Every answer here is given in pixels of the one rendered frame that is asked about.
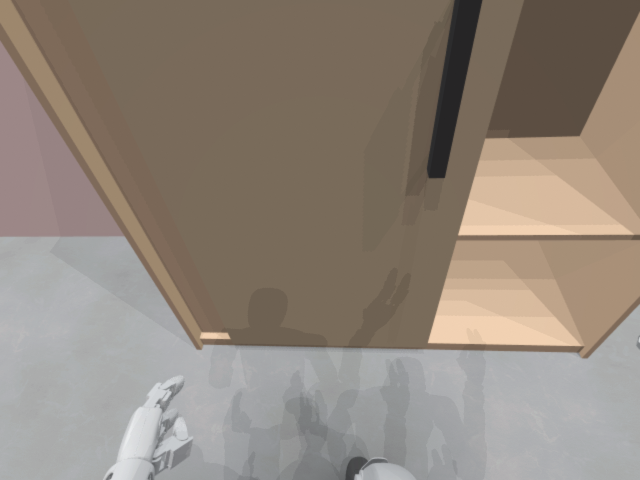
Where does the robot right shin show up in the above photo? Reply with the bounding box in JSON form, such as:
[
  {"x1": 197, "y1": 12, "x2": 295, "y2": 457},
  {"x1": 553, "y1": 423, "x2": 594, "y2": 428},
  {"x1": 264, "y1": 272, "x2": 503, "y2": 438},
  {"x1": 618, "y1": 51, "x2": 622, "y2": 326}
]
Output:
[{"x1": 361, "y1": 457, "x2": 388, "y2": 470}]

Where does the robot left forearm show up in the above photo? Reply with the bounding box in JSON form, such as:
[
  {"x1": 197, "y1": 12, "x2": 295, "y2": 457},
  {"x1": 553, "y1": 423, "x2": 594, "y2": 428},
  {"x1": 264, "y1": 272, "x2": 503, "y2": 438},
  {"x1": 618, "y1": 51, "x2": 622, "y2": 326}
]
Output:
[{"x1": 103, "y1": 458, "x2": 155, "y2": 480}]

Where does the robot right foot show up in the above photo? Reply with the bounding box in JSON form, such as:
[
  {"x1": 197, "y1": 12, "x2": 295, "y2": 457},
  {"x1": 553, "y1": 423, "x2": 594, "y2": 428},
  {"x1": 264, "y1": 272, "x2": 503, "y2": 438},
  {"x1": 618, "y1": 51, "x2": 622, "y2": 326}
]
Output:
[{"x1": 345, "y1": 457, "x2": 368, "y2": 480}]

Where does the left robot hand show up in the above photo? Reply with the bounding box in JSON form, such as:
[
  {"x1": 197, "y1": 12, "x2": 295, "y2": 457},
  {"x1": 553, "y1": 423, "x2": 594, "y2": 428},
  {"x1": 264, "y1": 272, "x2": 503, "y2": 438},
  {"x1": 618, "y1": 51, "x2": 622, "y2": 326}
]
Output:
[{"x1": 116, "y1": 375, "x2": 193, "y2": 476}]

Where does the wardrobe door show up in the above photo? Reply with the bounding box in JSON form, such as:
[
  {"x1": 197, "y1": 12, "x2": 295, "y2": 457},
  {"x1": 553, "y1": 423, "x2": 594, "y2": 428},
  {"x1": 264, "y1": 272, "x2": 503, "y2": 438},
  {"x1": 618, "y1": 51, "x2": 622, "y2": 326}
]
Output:
[
  {"x1": 68, "y1": 0, "x2": 524, "y2": 348},
  {"x1": 11, "y1": 0, "x2": 228, "y2": 333}
]

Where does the handle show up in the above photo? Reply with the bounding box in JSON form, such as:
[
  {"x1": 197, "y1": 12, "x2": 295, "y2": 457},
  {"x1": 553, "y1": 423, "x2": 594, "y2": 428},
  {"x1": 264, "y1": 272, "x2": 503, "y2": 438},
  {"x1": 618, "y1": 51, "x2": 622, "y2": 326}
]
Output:
[{"x1": 427, "y1": 0, "x2": 482, "y2": 178}]

